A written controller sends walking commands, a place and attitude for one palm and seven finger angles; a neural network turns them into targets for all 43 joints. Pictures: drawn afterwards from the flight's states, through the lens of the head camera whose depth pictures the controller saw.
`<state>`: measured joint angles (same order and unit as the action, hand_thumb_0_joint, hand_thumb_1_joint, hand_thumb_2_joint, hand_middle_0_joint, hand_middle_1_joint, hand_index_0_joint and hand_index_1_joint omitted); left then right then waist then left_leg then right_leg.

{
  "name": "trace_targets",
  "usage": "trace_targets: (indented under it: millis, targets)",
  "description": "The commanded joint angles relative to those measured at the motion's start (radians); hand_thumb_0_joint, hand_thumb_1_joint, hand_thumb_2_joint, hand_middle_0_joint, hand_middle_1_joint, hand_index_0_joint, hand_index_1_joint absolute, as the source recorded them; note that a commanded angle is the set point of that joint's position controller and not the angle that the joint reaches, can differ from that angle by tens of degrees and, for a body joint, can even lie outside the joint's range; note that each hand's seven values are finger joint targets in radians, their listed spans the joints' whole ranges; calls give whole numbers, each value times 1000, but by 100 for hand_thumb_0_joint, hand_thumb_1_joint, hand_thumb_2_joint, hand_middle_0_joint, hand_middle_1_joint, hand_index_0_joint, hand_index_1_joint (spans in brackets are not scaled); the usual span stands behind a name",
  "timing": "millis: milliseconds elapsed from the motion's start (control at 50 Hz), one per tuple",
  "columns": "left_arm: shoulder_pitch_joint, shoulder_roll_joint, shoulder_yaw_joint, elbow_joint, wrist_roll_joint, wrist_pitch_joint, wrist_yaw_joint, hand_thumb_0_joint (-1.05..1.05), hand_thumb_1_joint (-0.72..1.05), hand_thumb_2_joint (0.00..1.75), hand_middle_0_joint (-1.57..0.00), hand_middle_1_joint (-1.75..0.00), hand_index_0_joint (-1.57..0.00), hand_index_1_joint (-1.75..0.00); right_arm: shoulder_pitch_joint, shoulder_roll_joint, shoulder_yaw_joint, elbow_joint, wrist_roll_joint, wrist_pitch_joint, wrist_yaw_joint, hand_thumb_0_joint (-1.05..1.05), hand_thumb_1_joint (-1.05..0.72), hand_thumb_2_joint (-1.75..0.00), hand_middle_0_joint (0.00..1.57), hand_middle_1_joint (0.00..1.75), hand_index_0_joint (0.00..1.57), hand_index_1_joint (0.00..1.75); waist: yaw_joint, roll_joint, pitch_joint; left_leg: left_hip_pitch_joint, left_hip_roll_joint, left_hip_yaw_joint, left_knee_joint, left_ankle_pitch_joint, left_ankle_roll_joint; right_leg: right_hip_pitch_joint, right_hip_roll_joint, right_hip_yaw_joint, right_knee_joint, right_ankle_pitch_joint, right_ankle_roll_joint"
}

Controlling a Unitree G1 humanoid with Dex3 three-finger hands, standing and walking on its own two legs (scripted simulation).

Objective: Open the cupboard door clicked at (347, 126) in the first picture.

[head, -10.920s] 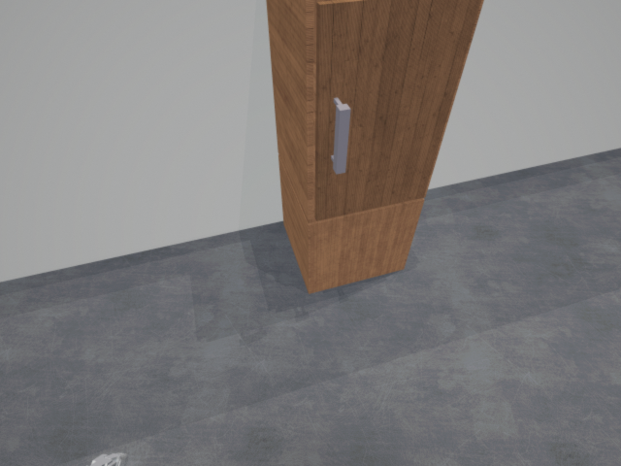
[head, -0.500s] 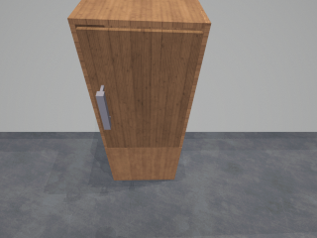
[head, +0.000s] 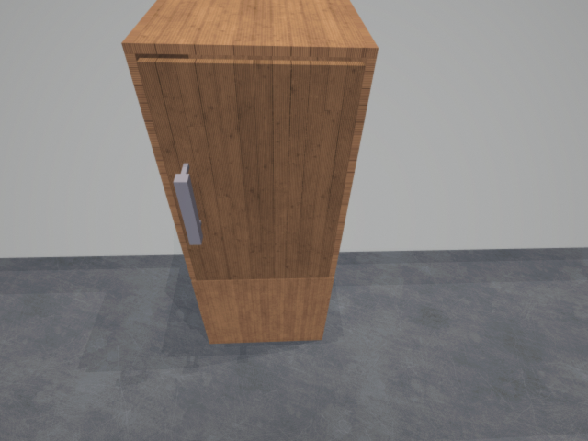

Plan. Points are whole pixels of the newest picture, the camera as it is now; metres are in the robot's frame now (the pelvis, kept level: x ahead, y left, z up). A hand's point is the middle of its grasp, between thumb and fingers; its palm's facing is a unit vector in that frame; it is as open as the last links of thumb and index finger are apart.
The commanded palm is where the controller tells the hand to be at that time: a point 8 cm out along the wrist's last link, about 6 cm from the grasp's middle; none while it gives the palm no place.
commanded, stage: look again from close up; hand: left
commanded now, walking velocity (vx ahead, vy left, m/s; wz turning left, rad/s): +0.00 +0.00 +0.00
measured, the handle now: (191, 204) +0.57 +0.25 -0.04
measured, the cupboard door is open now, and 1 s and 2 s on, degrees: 0 0 0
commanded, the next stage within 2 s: shuffle to correct the standing spot in 0.42 s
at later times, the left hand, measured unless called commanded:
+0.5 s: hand out of the picture -0.06 +0.20 -0.18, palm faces +0.02 -0.99 -0.16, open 7.4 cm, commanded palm none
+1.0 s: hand out of the picture -0.05 +0.17 -0.19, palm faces +0.17 -0.98 -0.12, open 7.4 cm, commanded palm none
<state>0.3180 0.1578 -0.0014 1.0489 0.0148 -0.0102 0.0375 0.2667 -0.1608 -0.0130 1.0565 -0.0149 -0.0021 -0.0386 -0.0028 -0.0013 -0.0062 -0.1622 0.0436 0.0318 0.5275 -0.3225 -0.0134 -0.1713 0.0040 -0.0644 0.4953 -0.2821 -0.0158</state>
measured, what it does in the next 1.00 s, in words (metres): stands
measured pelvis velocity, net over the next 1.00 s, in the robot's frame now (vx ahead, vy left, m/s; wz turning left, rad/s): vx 0.01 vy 0.03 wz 0.09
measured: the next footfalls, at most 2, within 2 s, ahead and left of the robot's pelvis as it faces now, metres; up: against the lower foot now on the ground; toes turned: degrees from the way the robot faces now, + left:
right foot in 1.24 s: +0.15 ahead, -0.11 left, +0.00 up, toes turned -2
right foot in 1.88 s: +0.04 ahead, -0.10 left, +0.00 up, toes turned +3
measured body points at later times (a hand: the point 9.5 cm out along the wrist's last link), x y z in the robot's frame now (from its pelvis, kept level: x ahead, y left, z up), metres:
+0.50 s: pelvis -0.04 +0.04 +0.00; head -0.04 +0.05 +0.45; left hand -0.06 +0.25 -0.16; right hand -0.06 -0.18 -0.15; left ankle -0.02 +0.12 -0.74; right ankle -0.01 -0.11 -0.74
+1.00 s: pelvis +0.01 +0.03 -0.01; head +0.01 +0.05 +0.44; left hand -0.06 +0.23 -0.18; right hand +0.02 -0.20 -0.16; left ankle +0.00 +0.11 -0.74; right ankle -0.01 -0.11 -0.74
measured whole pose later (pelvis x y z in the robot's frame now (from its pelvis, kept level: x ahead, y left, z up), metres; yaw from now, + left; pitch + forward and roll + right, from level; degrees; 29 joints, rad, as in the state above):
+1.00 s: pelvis +0.01 +0.03 -0.01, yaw +5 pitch +0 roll -2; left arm 0.43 0.10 0.03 1.07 0.03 -0.01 0.02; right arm 0.34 -0.15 -0.04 1.07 -0.02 -0.01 -0.02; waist 0.00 0.00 0.00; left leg -0.29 0.03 0.09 0.64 -0.35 0.05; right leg -0.21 -0.05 -0.13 0.58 -0.35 0.02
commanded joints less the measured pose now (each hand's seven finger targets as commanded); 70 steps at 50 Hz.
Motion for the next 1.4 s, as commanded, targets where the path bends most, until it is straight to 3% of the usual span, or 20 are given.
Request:
trace_targets:
  millis: [0, 500, 600, 680, 760, 820, 840, 880, 920, 940, 980, 1000, 1060, 1120, 1180, 1220, 1240, 1280, 1320, 1380]
  targets:
    - [37, 108, 18, -40, -2, -12, 6, 0, 90, 90, -20, -30, -20, -30, 39, -98, -13, -25, 0, -15, 6, 0, -90, -90, 20, 30, 20, 30, 1, 12, 95, -76, 53, -55, -125, 171, 35, -18, -101, 106, -117, 182, -9]
    - [110, 47, 9, 19, 6, -3, 9, 0, 90, 90, -20, -30, -20, -30, 86, -85, -16, 28, 6, -10, 16, 0, -90, -90, 20, 30, 20, 30, 10, 30, 120, -155, 69, -113, -272, -77, 51, -20, -94, 78, -117, 85, 19]
    - [131, 20, 17, 24, 21, 8, -1, 0, 90, 90, -20, -30, -20, -30, 99, -115, -35, 31, -3, 7, 14, 0, -90, -90, 20, 30, 20, 30, 8, 73, 151, -214, 110, -192, -342, -379, 88, -58, -43, -1, -26, -121, 30]
    - [152, 4, 28, 14, 22, 10, -12, 0, 90, 90, -20, -30, -20, -30, 97, -119, -46, 17, -5, 7, 9, 0, -90, -90, 20, 30, 20, 30, 14, 54, 176, -253, 122, -226, -324, -396, 114, -66, -37, -3, -8, -118, 22]
    - [178, 24, 42, 5, 19, 3, -14, 0, 90, 90, -20, -30, -20, -30, 101, -89, -44, 2, -6, 2, 8, 0, -90, -90, 20, 30, 20, 30, 22, -14, 171, -283, 68, -176, -205, -314, 105, -37, -80, 71, -87, -178, -1]
    - [224, 86, 60, 9, 10, -6, -4, 0, 90, 90, -20, -30, -20, -30, 86, -25, -29, -28, -5, -2, 14, 0, -90, -90, 20, 30, 20, 30, 37, -212, 138, -372, -43, 15, 110, -131, 64, 39, -244, 286, -252, -356, -86]
    - [230, 98, 65, 9, 6, -9, 0, 0, 90, 90, -20, -30, -20, -30, 71, -25, -32, -39, -6, -2, 17, 0, -90, -90, 20, 30, 20, 30, 35, -214, 120, -349, -30, 34, 214, -120, 62, 2, -302, 341, -305, -412, -119]
    - [190, 90, 65, -4, 12, -14, 1, 0, 90, 90, -20, -30, -20, -30, 53, -21, -34, -55, -6, -6, 25, 0, -90, -90, 20, 30, 20, 30, 11, -153, 144, -336, 4, 41, 276, -139, 63, -52, -317, 299, -297, -329, -146]
    - [128, 78, 58, -11, 13, -14, -3, 0, 90, 90, -20, -30, -20, -30, 115, -1, -28, -33, -5, -16, 30, 0, -90, -90, 20, 30, 20, 30, -38, -92, 125, -143, 1, 68, 82, -63, 60, -148, -256, 155, -180, -190, -116]
    - [108, 63, 53, -13, 8, -10, -9, 0, 90, 90, -20, -30, -20, -30, 189, -8, -24, -1, -5, -23, 26, 0, -90, -90, 20, 30, 20, 30, -61, -35, 106, -15, 0, 45, -32, -8, 60, -208, -184, 68, -73, -163, -77]
    - [84, -11, 38, -55, 10, -7, -22, 0, 90, 90, -20, -30, -20, -30, 330, -162, -60, 37, -20, -32, 3, 0, -90, -90, 20, 30, 20, 30, -92, 273, 112, 144, 329, -433, -305, -29, 194, -461, -28, -89, 320, -223, 21]
    - [-9, 18, 44, -85, 27, 3, -23, 0, 90, 90, -20, -30, -20, -30, 336, -171, -61, 48, -24, -34, -5, 0, -90, -90, 20, 30, 20, 30, -108, 226, 184, 91, 378, -478, -349, 13, 237, -518, -62, -13, 493, -263, 8]
    - [6, 2, 45, -74, 14, -4, -34, 0, 90, 90, -20, -30, -20, -30, 176, -102, -29, 8, -15, -51, -14, 0, -90, -90, 20, 30, 20, 30, -20, 117, 157, 29, 299, -248, -273, 493, 227, -436, -124, 45, 488, -137, 29]
    - [43, -38, 30, -46, -2, 3, -21, 0, 90, 90, -20, -30, -20, -30, 100, -107, -23, -3, -12, -48, -21, 0, -90, -90, 20, 30, 20, 30, 1, 116, 34, 47, 200, -56, -159, 803, 167, -178, -79, -3, 185, -29, 41]
    - [117, 22, 40, -11, -1, -4, -8, 0, 90, 90, -20, -30, -20, -30, 87, -105, -35, 5, 2, -29, -16, 0, -90, -90, 20, 30, 20, 30, 36, 68, 17, 15, 138, -18, -54, 656, 80, 10, -77, -16, -65, 297, 36]
    - [112, 113, 57, -26, 6, -7, 3, 0, 90, 90, -20, -30, -20, -30, 119, -66, -46, -8, 11, -14, -8, 0, -90, -90, 20, 30, 20, 30, 14, -37, 5, -142, 37, 19, 21, 282, 24, 129, -234, 119, 46, 832, -40]
    - [111, 141, 62, -31, 4, -4, 4, 0, 90, 90, -20, -30, -20, -30, 119, -47, -51, -6, 12, -1, -4, 0, -90, -90, 20, 30, 20, 30, 10, -61, 14, -147, -4, 38, 100, 147, 13, 106, -303, 144, 36, 983, -79]
    - [107, 164, 72, -29, 6, -8, 16, 0, 90, 90, -20, -30, -20, -30, 87, -24, -56, -20, 16, 21, -5, 0, -90, -90, 20, 30, 20, 30, 34, -253, -50, -211, -32, 44, 338, -256, -9, 164, -392, 204, -12, 1213, -180]
    - [45, 155, 77, -59, 16, 5, 25, 0, 90, 90, -20, -30, -20, -30, 23, -32, -59, -44, 16, 30, 0, 0, -90, -90, 20, 30, 20, 30, 40, -232, -52, -261, -29, -18, 446, -298, -7, 150, -389, 195, -29, 1082, -214]
    - [-68, 177, 92, -112, 19, 22, 24, 0, 90, 90, -20, -30, -20, -30, 40, -26, -60, -42, 12, 35, 13, 0, -90, -90, 20, 30, 20, 30, 2, -170, -55, -189, -24, 4, 294, -186, -16, 56, -338, 130, -27, 793, -171]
